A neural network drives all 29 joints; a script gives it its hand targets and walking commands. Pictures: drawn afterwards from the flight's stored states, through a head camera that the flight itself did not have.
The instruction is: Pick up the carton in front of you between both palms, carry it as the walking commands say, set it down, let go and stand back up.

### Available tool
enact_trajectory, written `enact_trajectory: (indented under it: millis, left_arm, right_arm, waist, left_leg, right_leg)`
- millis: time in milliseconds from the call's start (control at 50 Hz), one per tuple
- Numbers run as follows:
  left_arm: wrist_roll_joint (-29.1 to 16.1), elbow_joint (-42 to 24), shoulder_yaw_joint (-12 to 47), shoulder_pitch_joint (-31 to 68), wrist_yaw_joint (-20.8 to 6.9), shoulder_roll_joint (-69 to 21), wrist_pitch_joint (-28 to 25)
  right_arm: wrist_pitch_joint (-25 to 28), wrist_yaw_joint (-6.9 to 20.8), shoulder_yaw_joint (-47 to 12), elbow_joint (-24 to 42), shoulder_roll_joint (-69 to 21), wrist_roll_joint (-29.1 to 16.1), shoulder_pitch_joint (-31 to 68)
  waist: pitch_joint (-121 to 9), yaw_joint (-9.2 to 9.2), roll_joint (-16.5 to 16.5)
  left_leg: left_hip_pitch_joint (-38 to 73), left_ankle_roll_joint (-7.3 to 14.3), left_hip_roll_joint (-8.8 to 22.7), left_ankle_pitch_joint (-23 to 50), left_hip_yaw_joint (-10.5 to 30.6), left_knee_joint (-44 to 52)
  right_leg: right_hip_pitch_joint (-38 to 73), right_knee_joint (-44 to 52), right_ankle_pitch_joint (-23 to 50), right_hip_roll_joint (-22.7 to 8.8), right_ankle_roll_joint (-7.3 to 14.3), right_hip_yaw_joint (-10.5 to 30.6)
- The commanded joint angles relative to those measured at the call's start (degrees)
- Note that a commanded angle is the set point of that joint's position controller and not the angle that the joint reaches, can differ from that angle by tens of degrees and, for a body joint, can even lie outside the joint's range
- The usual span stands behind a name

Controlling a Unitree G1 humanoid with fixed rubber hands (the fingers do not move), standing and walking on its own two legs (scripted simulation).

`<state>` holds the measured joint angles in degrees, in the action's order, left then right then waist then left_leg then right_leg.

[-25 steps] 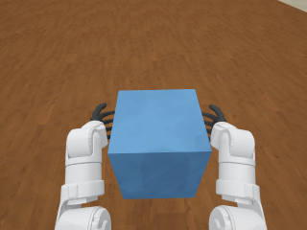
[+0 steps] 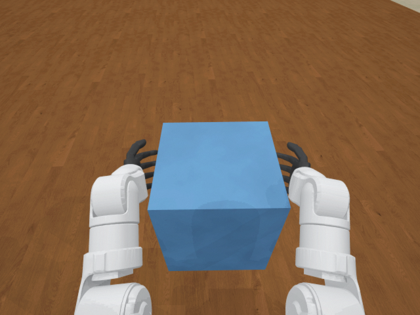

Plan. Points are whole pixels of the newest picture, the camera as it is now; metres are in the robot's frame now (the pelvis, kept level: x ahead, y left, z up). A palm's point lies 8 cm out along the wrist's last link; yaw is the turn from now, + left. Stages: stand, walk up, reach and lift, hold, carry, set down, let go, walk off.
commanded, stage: carry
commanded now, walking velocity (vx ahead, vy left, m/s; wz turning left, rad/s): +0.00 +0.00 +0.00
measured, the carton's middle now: (216, 199) +0.34 +0.00 +0.04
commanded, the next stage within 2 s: none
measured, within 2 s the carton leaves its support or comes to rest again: neither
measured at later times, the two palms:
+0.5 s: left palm (101, 127) +0.42 +0.23 +0.16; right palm (256, 125) +0.44 -0.08 +0.16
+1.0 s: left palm (62, 17) +0.74 +0.40 +0.26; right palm (179, 16) +0.74 +0.10 +0.28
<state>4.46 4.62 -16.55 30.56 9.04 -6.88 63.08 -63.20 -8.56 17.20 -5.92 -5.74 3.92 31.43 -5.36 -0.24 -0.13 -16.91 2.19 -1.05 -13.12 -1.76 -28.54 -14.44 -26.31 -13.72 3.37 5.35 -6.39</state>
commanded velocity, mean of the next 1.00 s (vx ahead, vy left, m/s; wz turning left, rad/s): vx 0.49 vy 0.00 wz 0.00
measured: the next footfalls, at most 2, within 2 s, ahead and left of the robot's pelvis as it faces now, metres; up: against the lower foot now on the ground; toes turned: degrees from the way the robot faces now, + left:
left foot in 0.70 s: +0.41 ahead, +0.29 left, +0.15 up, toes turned +6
right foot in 1.28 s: +0.76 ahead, +0.26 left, +0.15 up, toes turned +0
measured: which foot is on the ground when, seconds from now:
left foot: down 0.00-0.22, up 0.24-0.68, down 0.70-1.00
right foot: down 0.00-0.72, up 0.74-1.00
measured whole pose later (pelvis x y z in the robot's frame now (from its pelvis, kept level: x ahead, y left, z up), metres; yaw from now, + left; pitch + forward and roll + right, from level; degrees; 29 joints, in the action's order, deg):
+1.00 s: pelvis +0.38 +0.26 +0.12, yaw +0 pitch +3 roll -2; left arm 4.8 -10.7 -18.8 33.9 9.4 -7.0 65.0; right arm -63.4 -11.7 14.4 2.7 -3.8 -3.5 38.2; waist 1.5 4.0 -0.5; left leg -22.4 7.6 -2.6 -23.9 -7.4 -43.1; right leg -50.3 -85.1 -19.9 0.8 4.5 -2.7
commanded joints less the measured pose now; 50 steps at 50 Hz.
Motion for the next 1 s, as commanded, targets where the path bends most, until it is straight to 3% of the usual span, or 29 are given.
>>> enact_trajectory:
  millis: [0,60,100,180,220,280,320,400,440,500,540,560,580,600,620,640,660,680,700,720,740,760,780,800,840,860,900,940,980]
  left_arm:
    - [-10.8,-3.4,32.4,35.4,-0.3,-45.8,-0.5]
    - [-11.3,-4.4,32.9,36.3,-0.4,-46.2,-0.7]
    - [-12.2,-6.1,33.7,37.6,-0.4,-46.0,-0.8]
    - [-13.5,-8.6,34.1,38.9,0.6,-41.9,-0.4]
    - [-13.7,-8.5,33.6,38.5,1.5,-39.1,0.3]
    - [-15.8,-11.3,34.9,40.7,2.7,-37.3,1.7]
    - [-18.0,-12.8,36.2,44.6,2.6,-38.5,2.3]
    - [-20.3,-7.4,35.9,45.1,1.8,-41.0,3.1]
    - [-21.5,-7.3,35.5,47.0,1.3,-42.8,3.1]
    - [-21.7,-7.6,34.3,47.6,0.7,-42.7,3.0]
    - [-21.6,-8.7,33.7,46.9,0.3,-41.7,2.8]
    - [-21.0,-7.3,32.5,44.7,0.0,-41.8,2.8]
    - [-19.1,-5.4,31.0,43.1,-0.4,-42.0,2.9]
    - [-17.4,-4.6,29.4,40.1,-0.4,-41.5,2.9]
    - [-15.6,-4.6,28.1,37.6,-0.3,-40.9,3.1]
    - [-15.4,-7.2,27.6,37.8,0.1,-41.4,3.1]
    - [-14.8,-8.2,27.2,38.8,0.5,-40.4,3.0]
    - [-13.1,-6.7,27.1,36.3,0.6,-42.0,2.1]
    - [-10.2,-6.8,25.2,37.4,1.1,-40.2,1.1]
    - [-7.3,-5.3,25.4,32.7,1.2,-42.8,0.4]
    - [-5.9,-9.9,25.2,34.5,1.8,-40.2,-0.6]
    - [-5.3,-10.0,25.6,37.0,2.4,-40.5,-0.9]
    - [-6.3,-14.1,27.7,40.7,2.2,-42.0,-1.2]
    - [-7.3,-15.8,28.3,41.8,1.8,-41.8,-1.0]
    - [-8.2,-15.1,29.7,42.8,0.9,-39.6,-0.3]
    - [-7.9,-13.5,30.9,41.6,0.7,-38.3,0.2]
    - [-9.8,-15.9,33.5,39.9,0.1,-38.5,0.9]
    - [-11.7,-14.4,34.9,38.0,-0.3,-38.8,2.4]
    - [-12.6,-11.8,35.0,37.1,0.2,-36.8,4.6]
  right_arm:
    - [0.9,0.9,-32.1,3.9,-45.7,-10.7,35.2]
    - [1.1,1.0,-32.8,5.3,-46.0,-11.3,36.8]
    - [1.2,1.0,-33.7,7.4,-46.0,-12.2,39.3]
    - [0.7,0.1,-33.9,10.0,-42.4,-13.2,39.9]
    - [-0.2,-0.7,-32.6,9.1,-40.0,-12.9,38.4]
    - [-1.4,-1.9,-29.7,7.9,-36.2,-12.0,34.9]
    - [-1.9,-2.1,-28.4,8.5,-35.2,-11.4,35.8]
    - [-3.1,-2.5,-24.6,5.4,-33.2,-7.9,34.9]
    - [-3.3,-2.1,-25.3,5.9,-34.4,-8.8,37.4]
    - [-3.4,-1.5,-26.5,7.5,-35.5,-9.7,40.0]
    - [-3.5,-1.9,-27.5,10.3,-36.3,-9.8,42.9]
    - [-3.7,-2.3,-28.3,10.9,-36.6,-9.4,41.9]
    - [-3.7,-2.4,-29.3,10.3,-37.4,-9.2,41.2]
    - [-3.5,-2.5,-30.0,10.1,-38.6,-9.7,40.8]
    - [-3.2,-2.5,-31.3,8.7,-39.7,-10.9,39.0]
    - [-2.5,-2.1,-33.8,11.0,-41.3,-13.2,39.4]
    - [-1.5,-1.4,-35.9,14.3,-42.2,-14.9,41.5]
    - [-0.5,-0.7,-38.8,19.5,-43.5,-18.2,47.9]
    - [0.4,0.4,-40.2,20.0,-47.1,-21.9,48.4]
    - [0.9,1.1,-42.4,22.0,-49.5,-25.2,49.7]
    - [1.6,2.1,-44.4,25.4,-49.5,-30.0,55.8]
    - [2.2,2.7,-45.5,27.5,-49.6,-32.7,60.3]
    - [2.4,3.5,-44.9,27.4,-50.4,-33.5,61.1]
    - [2.0,4.1,-44.8,25.1,-50.4,-33.2,58.1]
    - [0.4,4.9,-42.7,15.1,-50.2,-29.0,46.5]
    - [-0.1,5.1,-42.2,13.5,-49.3,-27.6,44.4]
    - [-0.9,4.4,-41.6,15.4,-47.3,-24.4,42.7]
    - [-2.1,3.1,-38.7,14.8,-43.9,-20.9,40.6]
    - [-3.9,1.6,-33.6,12.0,-39.2,-16.6,37.2]
  waist:
    - [-19.3,0.15,0.0]
    - [-19.2,0.08,0.0]
    - [-17.8,-0.47,1.2]
    - [-12.0,-2.52,8.4]
    - [-12.3,-3.46,7.4]
    - [-16.7,-5.36,2.7]
    - [-16.8,-5.36,2.1]
    - [-14.8,-6.18,4.5]
    - [-12.6,-7.61,2.0]
    - [-6.7,-6.61,3.6]
    - [-3.8,-3.68,8.8]
    - [-4.8,-0.34,15.2]
    - [-8.3,4.65,19.9]
    - [-16.3,8.64,22.6]
    - [-23.9,10.5,18.4]
    - [-28.3,13.45,10.6]
    - [-32.2,16.92,-2.5]
    - [-30.4,11.22,-17.2]
    - [-32.9,10.07,-15.6]
    - [-38.1,6.49,-6.3]
    - [-34.8,3.3,-2.2]
    - [-31.5,1.32,-5.0]
    - [-27.1,1.43,-14.6]
    - [-24.0,1.93,-14.1]
    - [-20.8,2.39,-6.7]
    - [-19.6,3.65,-6.7]
    - [-19.8,3.98,2.2]
    - [-16.6,3.47,2.6]
    - [-14.5,4.51,-1.7]
  left_leg:
    - [6.3,4.6,8.1,11.4,7.3,2.1]
    - [5.8,5.0,7.3,4.1,6.8,2.9]
    - [2.2,6.0,4.9,-7.8,5.1,0.7]
    - [-16.7,6.2,2.0,-14.5,1.4,-14.2]
    - [-21.9,5.5,3.4,-13.1,0.7,-22.4]
    - [-31.6,4.9,3.6,-15.8,-0.8,-34.5]
    - [-38.4,3.6,3.9,-19.5,-1.0,-48.9]
    - [-62.9,3.9,5.0,-28.8,5.9,-83.6]
    - [-73.4,4.2,5.1,-33.9,7.7,-93.2]
    - [-74.8,3.5,8.0,-31.9,3.6,-89.4]
    - [-56.8,2.4,11.1,-24.7,-2.7,-69.4]
    - [-32.1,4.0,10.4,-20.2,-6.3,-54.2]
    - [-13.0,4.5,7.5,-9.9,-10.3,-46.6]
    - [-1.7,4.3,3.2,-5.0,-15.7,-47.6]
    - [5.0,4.6,-3.5,-10.4,-18.4,-46.0]
    - [8.6,5.0,-6.7,-10.0,-13.5,-33.3]
    - [15.9,8.9,-1.1,-15.5,9.3,-13.9]
    - [20.0,15.1,13.7,2.7,38.7,-4.0]
    - [19.2,19.2,19.8,15.5,53.3,-3.1]
    - [14.7,16.5,17.7,3.1,53.4,1.1]
    - [10.9,11.2,15.1,-12.1,44.5,-1.8]
    - [8.4,7.9,12.0,-8.6,34.0,-5.6]
    - [7.7,8.3,12.6,-6.1,30.9,-6.0]
    - [7.7,8.3,13.3,-5.0,30.1,-5.8]
    - [8.2,9.9,15.4,-4.5,26.7,-1.9]
    - [10.6,11.8,15.8,0.0,24.8,-1.1]
    - [13.2,12.6,16.0,8.2,23.0,0.4]
    - [14.8,10.5,13.4,12.3,16.8,4.5]
    - [18.5,8.1,11.0,20.9,11.0,5.9]
  right_leg:
    - [7.2,2.5,12.6,-10.6,0.7,8.8]
    - [6.1,3.4,3.5,-9.9,1.3,8.6]
    - [5.6,4.9,-10.6,-9.7,3.3,10.4]
    - [9.9,13.2,-29.7,-18.3,10.8,26.4]
    - [12.8,14.4,-24.1,-22.7,14.7,30.1]
    - [24.8,10.4,-1.6,-23.4,16.3,30.8]
    - [26.5,8.5,6.6,-24.1,17.4,30.7]
    - [33.2,6.2,9.0,-28.0,17.2,33.0]
    - [36.9,6.6,6.1,-28.6,15.2,33.1]
    - [31.8,15.3,-9.3,-25.9,10.0,24.8]
    - [14.8,25.3,-12.7,-19.8,6.2,16.0]
    - [-1.0,33.1,-1.1,-17.5,5.9,6.9]
    - [-8.2,33.8,17.6,-17.2,5.2,3.6]
    - [-5.2,21.7,49.3,-16.5,4.7,0.0]
    - [0.2,4.1,73.3,-14.8,3.6,-3.5]
    - [4.8,-17.3,80.3,-11.4,-0.2,-4.2]
    - [-1.1,-45.6,59.6,-5.0,-5.7,0.3]
    - [-16.2,-65.3,1.8,6.3,-8.5,6.6]
    - [-22.9,-82.8,-7.6,7.0,-6.7,17.6]
    - [-21.8,-86.0,-3.8,4.0,-3.3,24.0]
    - [-23.0,-83.3,-0.2,0.3,-2.4,22.3]
    - [-23.6,-77.5,0.0,-1.9,-1.0,18.8]
    - [-28.0,-74.7,-1.8,-2.6,-0.6,16.3]
    - [-31.9,-73.4,-2.8,-3.8,-0.6,14.7]
    - [-33.1,-69.7,-10.6,-3.4,-1.0,10.3]
    - [-35.9,-68.3,-16.6,-2.8,-1.4,9.2]
    - [-38.2,-61.0,-7.7,-5.2,-0.4,7.7]
    - [-39.5,-49.0,0.0,-6.1,-0.2,5.1]
    - [-40.1,-38.9,6.4,-5.3,-0.5,1.3]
